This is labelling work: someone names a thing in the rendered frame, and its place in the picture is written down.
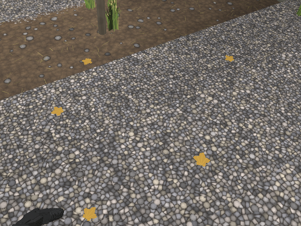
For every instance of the robot left hand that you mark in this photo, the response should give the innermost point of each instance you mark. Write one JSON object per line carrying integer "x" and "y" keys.
{"x": 38, "y": 217}

